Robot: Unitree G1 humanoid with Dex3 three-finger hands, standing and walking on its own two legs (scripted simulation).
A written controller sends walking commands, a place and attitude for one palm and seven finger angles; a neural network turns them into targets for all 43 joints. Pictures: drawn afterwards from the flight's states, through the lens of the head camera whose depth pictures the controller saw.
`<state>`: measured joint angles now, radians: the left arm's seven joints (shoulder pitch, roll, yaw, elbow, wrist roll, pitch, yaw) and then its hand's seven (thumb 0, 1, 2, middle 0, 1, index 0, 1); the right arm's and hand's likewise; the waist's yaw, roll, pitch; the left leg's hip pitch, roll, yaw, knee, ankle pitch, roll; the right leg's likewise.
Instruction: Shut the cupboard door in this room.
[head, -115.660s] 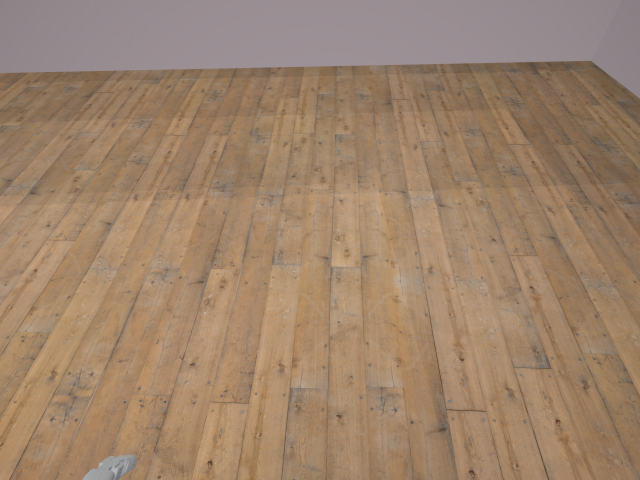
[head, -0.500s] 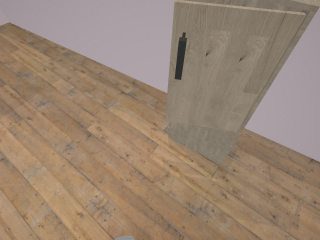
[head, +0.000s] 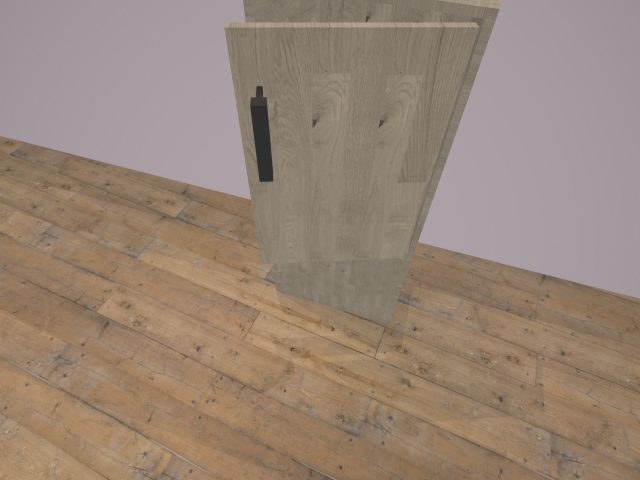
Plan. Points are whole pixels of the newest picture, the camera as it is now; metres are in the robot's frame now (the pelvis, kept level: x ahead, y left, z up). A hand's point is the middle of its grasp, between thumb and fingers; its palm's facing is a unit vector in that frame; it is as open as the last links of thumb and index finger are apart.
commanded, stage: take the last steps up to it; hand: left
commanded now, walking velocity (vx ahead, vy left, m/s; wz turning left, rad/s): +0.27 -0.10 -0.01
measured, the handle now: (263, 135) +0.65 +0.10 +0.06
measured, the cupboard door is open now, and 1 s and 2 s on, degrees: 22 22 22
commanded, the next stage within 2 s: come to a stop and stand still in 0.36 s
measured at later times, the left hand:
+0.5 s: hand out of the picture +0.15 +0.14 -0.19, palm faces +0.05 -0.99 -0.13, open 7.3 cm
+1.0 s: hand (241, 426) +0.23 +0.12 -0.17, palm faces +0.11 -0.97 -0.24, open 7.3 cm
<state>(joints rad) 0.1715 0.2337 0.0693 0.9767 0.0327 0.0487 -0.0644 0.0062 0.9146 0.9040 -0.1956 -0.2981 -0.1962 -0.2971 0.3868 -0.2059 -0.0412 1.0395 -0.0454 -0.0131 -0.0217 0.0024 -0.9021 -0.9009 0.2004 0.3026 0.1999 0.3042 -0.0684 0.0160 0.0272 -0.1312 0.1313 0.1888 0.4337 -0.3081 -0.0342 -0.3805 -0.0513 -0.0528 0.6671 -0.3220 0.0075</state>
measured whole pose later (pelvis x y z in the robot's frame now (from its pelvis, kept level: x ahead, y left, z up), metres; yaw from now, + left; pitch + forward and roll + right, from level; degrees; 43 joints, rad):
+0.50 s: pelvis +0.15 -0.03 -0.01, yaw +2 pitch +0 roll -1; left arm 0.27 0.19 0.04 1.09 0.02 0.01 -0.01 0.00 0.92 0.90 -0.20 -0.30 -0.20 -0.30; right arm 0.25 -0.15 -0.01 0.97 -0.04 -0.05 -0.03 0.00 -0.93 -0.90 0.20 0.30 0.20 0.30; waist -0.02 -0.04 0.03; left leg -0.31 0.04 0.15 0.57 -0.26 0.06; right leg -0.37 -0.02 -0.04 1.04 -0.43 -0.03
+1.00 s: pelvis +0.18 -0.07 +0.00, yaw +4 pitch +1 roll +1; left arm 0.15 0.17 0.04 0.99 0.03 0.01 0.03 0.00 0.92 0.90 -0.20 -0.30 -0.20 -0.30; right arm 0.14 -0.22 -0.05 0.99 -0.01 0.06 -0.01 0.00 -0.91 -0.90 0.19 0.30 0.19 0.30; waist 0.02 -0.01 0.10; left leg -0.37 -0.02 0.02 0.90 -0.51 -0.04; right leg -0.32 -0.07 -0.03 0.49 -0.19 0.01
